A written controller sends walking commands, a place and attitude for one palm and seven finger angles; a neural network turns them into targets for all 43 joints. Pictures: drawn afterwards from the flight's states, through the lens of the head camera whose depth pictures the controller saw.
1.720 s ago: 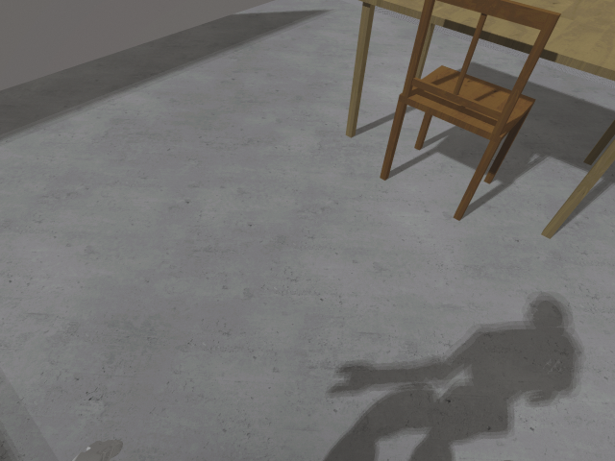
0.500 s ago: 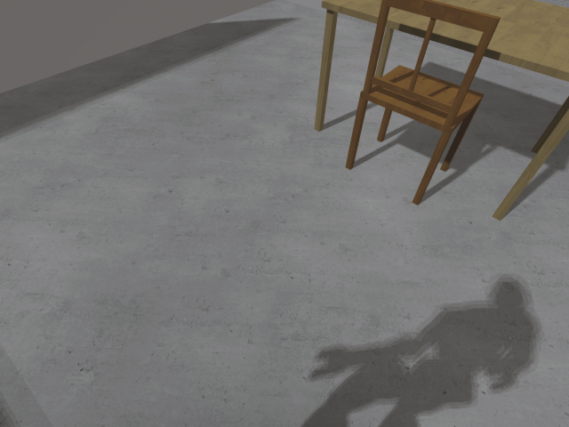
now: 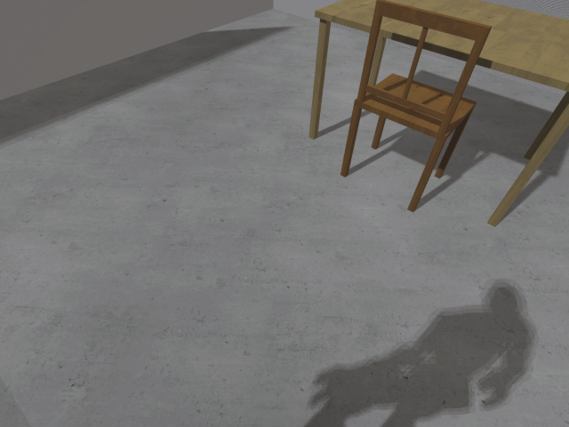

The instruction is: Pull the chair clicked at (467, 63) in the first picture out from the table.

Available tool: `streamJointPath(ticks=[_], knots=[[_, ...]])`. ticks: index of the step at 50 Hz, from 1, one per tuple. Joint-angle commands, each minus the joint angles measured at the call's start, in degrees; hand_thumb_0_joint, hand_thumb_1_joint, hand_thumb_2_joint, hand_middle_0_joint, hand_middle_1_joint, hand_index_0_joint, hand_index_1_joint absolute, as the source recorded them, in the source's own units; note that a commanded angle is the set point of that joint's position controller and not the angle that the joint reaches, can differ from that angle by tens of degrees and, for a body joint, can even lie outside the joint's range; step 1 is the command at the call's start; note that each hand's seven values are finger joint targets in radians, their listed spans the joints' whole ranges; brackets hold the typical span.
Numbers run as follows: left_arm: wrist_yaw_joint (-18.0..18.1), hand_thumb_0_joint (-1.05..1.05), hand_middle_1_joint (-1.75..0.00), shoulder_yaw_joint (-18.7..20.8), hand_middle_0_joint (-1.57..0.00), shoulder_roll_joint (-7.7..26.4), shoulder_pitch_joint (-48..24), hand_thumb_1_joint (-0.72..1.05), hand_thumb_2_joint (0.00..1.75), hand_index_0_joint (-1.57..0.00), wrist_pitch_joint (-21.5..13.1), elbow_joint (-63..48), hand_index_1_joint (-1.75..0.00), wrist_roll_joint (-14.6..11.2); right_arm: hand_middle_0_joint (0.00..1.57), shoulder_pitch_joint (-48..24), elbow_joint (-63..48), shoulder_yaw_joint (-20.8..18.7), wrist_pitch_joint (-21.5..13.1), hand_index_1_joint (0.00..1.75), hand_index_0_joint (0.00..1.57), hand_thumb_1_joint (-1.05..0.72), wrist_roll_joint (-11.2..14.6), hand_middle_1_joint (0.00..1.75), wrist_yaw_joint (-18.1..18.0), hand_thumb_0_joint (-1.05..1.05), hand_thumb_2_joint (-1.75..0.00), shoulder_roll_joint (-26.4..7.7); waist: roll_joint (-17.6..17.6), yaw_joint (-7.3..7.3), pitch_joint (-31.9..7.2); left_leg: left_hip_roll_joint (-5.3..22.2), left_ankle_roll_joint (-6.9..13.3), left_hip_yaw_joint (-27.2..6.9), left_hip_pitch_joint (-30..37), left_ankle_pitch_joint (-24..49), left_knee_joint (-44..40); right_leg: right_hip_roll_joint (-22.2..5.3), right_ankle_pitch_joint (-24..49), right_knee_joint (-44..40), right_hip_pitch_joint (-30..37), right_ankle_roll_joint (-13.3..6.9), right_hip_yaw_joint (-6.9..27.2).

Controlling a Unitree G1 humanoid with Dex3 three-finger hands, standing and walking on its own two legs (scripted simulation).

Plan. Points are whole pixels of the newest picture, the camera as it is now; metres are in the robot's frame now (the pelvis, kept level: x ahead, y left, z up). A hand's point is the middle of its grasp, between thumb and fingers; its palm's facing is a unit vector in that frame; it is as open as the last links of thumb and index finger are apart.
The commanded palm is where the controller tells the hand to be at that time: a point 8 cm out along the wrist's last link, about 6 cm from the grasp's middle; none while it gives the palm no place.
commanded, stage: walk to a spot facing it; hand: left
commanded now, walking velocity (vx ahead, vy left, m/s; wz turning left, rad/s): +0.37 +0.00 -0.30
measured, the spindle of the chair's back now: (414, 65) +1.43 -0.42 -0.09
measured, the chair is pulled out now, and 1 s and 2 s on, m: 0.00 0.00 0.00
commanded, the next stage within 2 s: turn to face it in 1.54 s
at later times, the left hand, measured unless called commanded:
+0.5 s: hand out of the picture +0.07 +0.15 -0.17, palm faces -0.07 -0.99 -0.15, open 7.4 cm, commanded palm none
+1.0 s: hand (244, 244) +0.53 +0.13 -0.15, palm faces -0.29 -0.94 -0.18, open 7.4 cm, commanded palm none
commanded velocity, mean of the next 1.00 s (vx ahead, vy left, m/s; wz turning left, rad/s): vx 0.37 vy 0.00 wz -0.21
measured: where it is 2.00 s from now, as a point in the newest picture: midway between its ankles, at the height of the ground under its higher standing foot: (316, 301)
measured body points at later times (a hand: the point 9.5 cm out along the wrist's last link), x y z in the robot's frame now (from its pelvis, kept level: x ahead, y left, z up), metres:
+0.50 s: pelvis +0.17 -0.01 -0.01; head +0.20 +0.00 +0.44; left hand +0.08 +0.21 -0.16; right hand +0.22 -0.25 -0.16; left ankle +0.29 +0.10 -0.69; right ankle +0.00 -0.10 -0.74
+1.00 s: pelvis +0.38 -0.01 +0.00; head +0.39 -0.03 +0.45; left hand +0.54 +0.18 -0.14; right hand +0.27 -0.23 -0.16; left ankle +0.37 +0.09 -0.74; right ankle +0.42 -0.16 -0.72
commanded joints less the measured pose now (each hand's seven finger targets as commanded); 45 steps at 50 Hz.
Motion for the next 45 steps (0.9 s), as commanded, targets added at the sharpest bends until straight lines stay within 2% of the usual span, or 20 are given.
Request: streamJointPath(ticks=[1,4,8,10,11,12,13,14,15,17,22,25,27,28,29,30,31,33,37,45], knots=[[0.0,0.0,-0.3,2.4,-0.2,6.1,3.7,0.9,0.9,-0.2,-1.0,-3.4,-0.3,0.0,0.2,2.8,-3.3,-2.0,-1.3,0.3,0.2,-0.9,0.3,0.3,-0.7,0.0,-0.9,-7.3,0.4,-0.15,7.1,5.8,3.0,-5.4,-5.0,-14.3,-3.3,-4.4,-14.4,-3.6,-7.6,-3.7,8.6],[0.0,0.0,-0.3,3.0,-0.2,4.7,5.6,0.9,0.9,-0.2,-1.8,-3.9,-0.3,0.0,0.2,5.7,-3.5,-2.6,-2.2,0.3,0.2,-0.9,0.6,0.3,-1.0,0.0,-0.9,-6.6,2.4,-0.7,7.0,7.6,4.3,-6.7,-3.6,-10.9,-1.1,-3.1,-10.1,2.0,-9.5,-4.4,7.9],[0.1,0.0,-0.3,2.9,-0.2,-0.1,5.1,0.9,0.9,-0.2,-3.3,-5.4,-0.3,-0.1,0.2,12.7,-1.9,-3.6,-3.4,0.3,0.2,-0.9,0.6,0.3,-1.8,0.0,-0.9,-6.5,11.9,-2.37,5.1,15.5,9.1,-13.0,8.9,8.4,-3.1,0.4,-3.9,16.7,-19.0,-2.5,-1.8],[-0.1,0.0,-0.3,2.9,-0.2,-1.3,2.4,0.9,0.9,-0.2,-3.8,-6.2,-0.3,-0.2,0.2,14.8,-0.6,-3.6,-3.2,0.3,0.2,-0.9,0.4,0.3,-1.8,0.0,-0.9,-5.2,10.7,-3.07,7.8,17.0,9.3,-10.6,9.7,20.5,-0.4,-0.9,-11.4,13.7,-19.8,-2.1,-5.0],[-0.1,0.0,-0.3,3.3,-0.2,-1.8,6.2,0.9,0.9,-0.2,-4.0,-4.9,-0.3,0.0,0.2,12.8,-0.7,-3.4,-3.1,0.3,0.2,-0.9,0.4,0.3,-1.9,0.0,-0.9,-4.5,7.7,-0.13,7.1,14.6,7.1,-5.2,2.9,24.1,6.7,-1.0,-7.6,6.9,-9.5,-2.8,-5.6],[0.1,0.0,-0.3,4.2,-0.2,0.1,16.8,0.9,0.9,-0.2,-4.2,-1.6,-0.3,0.2,0.2,9.0,-2.5,-3.0,-3.4,0.3,0.2,-0.9,0.7,0.3,-1.7,0.0,-0.9,-3.2,-1.2,5.01,3.1,8.9,3.6,3.2,-11.1,26.0,23.6,-3.9,3.5,-0.1,9.0,-5.5,2.6],[1.4,0.0,-0.3,5.7,-0.2,6.3,30.0,0.9,0.9,-0.2,-5.0,2.9,-0.3,0.2,0.2,1.6,-7.0,-2.1,-4.5,0.3,0.2,-0.9,1.3,0.3,-1.1,0.0,-0.9,1.0,-19.9,9.1,1.1,0.4,0.2,9.1,-31.5,-5.2,41.8,-19.7,26.2,-7.5,23.3,-11.0,26.5],[2.1,0.0,-0.3,5.3,-0.2,6.7,34.0,0.9,0.9,-0.2,-4.9,4.6,-0.3,-0.2,0.2,-5.9,-10.0,-2.2,-4.7,0.3,0.2,-0.9,0.8,0.3,-1.3,0.0,-0.9,-0.5,-16.2,10.55,2.0,0.8,0.2,2.0,-38.5,-18.0,48.1,-23.3,40.9,-6.5,25.0,-15.4,33.1],[2.7,0.0,-0.3,4.9,-0.2,4.2,31.8,0.9,0.9,-0.2,-4.7,3.9,-0.3,0.4,0.2,-8.5,-10.5,-2.5,-4.9,0.3,0.2,-0.9,0.5,0.3,-1.2,0.0,-0.9,0.6,-7.5,10.11,5.7,3.2,0.1,0.4,-44.0,-15.2,49.9,-21.9,42.7,-4.0,26.4,-16.7,27.7],[3.2,0.0,-0.3,4.0,-0.2,1.3,26.9,0.9,0.9,-0.2,-4.8,2.3,-0.3,0.9,0.2,-8.1,-10.3,-2.7,-4.3,0.3,0.2,-0.9,0.4,0.3,-0.6,0.0,-0.9,1.9,-2.0,6.64,6.1,5.8,-0.1,-0.2,-44.4,-12.5,46.5,-19.6,31.4,-4.6,23.2,-13.5,20.9],[2.8,0.0,-0.3,2.9,-0.2,-0.4,15.6,0.9,0.9,-0.2,-5.4,0.1,-0.3,0.4,0.2,-5.8,-10.8,-2.7,-2.5,0.3,0.2,-0.9,1.1,0.3,1.4,0.0,-0.9,4.9,-6.5,-0.79,11.1,4.6,-0.7,5.4,-24.8,4.1,25.3,-11.5,23.4,-14.9,-1.3,-8.3,7.0],[2.7,0.0,-0.3,4.0,-0.2,1.9,13.9,0.9,0.9,-0.2,-5.7,0.8,-0.3,0.0,0.2,-3.0,-10.2,-2.9,-3.1,0.3,0.2,-0.9,1.5,0.3,1.5,0.0,-0.9,4.2,-8.4,-2.12,8.7,1.2,0.9,7.5,-11.6,8.9,16.4,-10.1,32.3,-12.5,-1.3,-6.5,3.4],[2.7,0.0,-0.3,4.4,-0.2,2.7,13.7,0.9,0.9,-0.2,-5.8,1.1,-0.3,-0.3,0.2,6.2,-7.4,-3.7,-3.7,0.3,0.2,-0.9,0.8,0.3,0.5,0.0,-0.9,2.5,-5.6,-6.33,2.7,-1.8,2.0,8.8,0.9,11.7,10.5,-9.1,42.5,0.4,0.5,-5.2,1.8],[2.5,0.0,-0.3,4.5,-0.2,2.4,13.5,0.9,0.9,-0.2,-5.7,0.9,-0.3,-0.5,0.2,14.7,-4.8,-4.3,-3.8,0.3,0.2,-0.9,0.4,0.3,-0.2,0.0,-0.9,0.0,-3.9,-9.65,-2.6,-0.3,2.8,6.6,10.0,11.6,8.8,-7.9,40.1,12.1,-1.1,-4.2,1.4],[2.1,0.0,-0.3,4.6,-0.2,-0.6,16.2,0.9,0.9,-0.2,-5.4,0.3,-0.3,-0.7,0.2,21.6,-3.1,-5.5,-3.7,0.3,0.2,-0.9,-0.4,0.3,-0.8,0.0,-0.9,-4.8,5.6,-10.98,-9.0,9.5,5.6,-6.8,19.9,9.3,6.9,-3.1,21.8,27.4,-8.4,-2.9,-1.1],[1.4,0.0,-0.3,4.1,-0.2,-4.4,18.8,0.9,0.9,-0.2,-5.3,-1.2,-0.3,-1.4,0.2,23.7,-2.8,-6.3,-3.8,0.3,0.2,-0.9,-0.7,0.3,-1.1,0.0,-0.9,-9.5,18.0,-8.72,-11.9,25.0,12.1,-29.4,21.5,6.5,-5.0,3.7,-14.9,47.9,-17.4,-2.1,-3.3],[1.6,0.0,-0.3,3.8,-0.2,-4.3,16.2,0.9,0.9,-0.2,-5.1,-2.4,-0.3,-0.8,0.2,18.4,-3.7,-5.8,-3.3,0.3,0.2,-0.9,0.4,0.3,-1.1,0.0,-0.9,-8.3,13.4,-6.74,-8.5,26.9,14.0,-33.1,13.3,-8.0,-11.8,0.8,-15.6,54.8,-20.6,-3.0,0.2],[0.8,0.0,-0.3,3.7,-0.2,-4.7,9.9,0.9,0.9,-0.2,-4.5,-3.6,-0.3,0.1,0.2,9.2,-5.8,-4.4,-3.8,0.3,0.2,-0.9,0.2,0.3,-1.3,0.0,-0.9,-1.3,8.8,-3.95,2.6,22.9,11.9,-25.2,-0.9,-17.1,-14.8,-5.0,-7.0,56.1,-26.0,-2.4,0.2],[-0.2,0.0,-0.3,3.6,-0.2,-7.1,12.4,0.9,0.9,-0.2,-1.7,-3.5,-0.3,0.8,0.2,4.8,-5.7,-3.6,-5.0,0.3,0.2,-0.9,0.1,0.3,-1.4,0.0,-0.9,1.8,6.8,1.55,3.0,16.8,8.2,-6.1,-14.0,-7.3,-15.5,-8.0,-2.9,44.1,-18.1,-0.9,-2.3],[-1.0,0.0,-0.3,4.3,-0.2,-5.9,-1.3,0.9,0.9,-0.2,-1.4,-9.0,-0.3,0.7,0.2,9.6,-4.2,-5.0,-4.7,0.3,0.2,-0.9,-0.2,0.3,-0.8,0.0,-0.9,-1.1,4.2,-1.02,5.3,17.1,9.2,-0.8,-7.1,-6.0,-18.4,-8.1,3.9,17.5,-15.7,0.9,-6.3]])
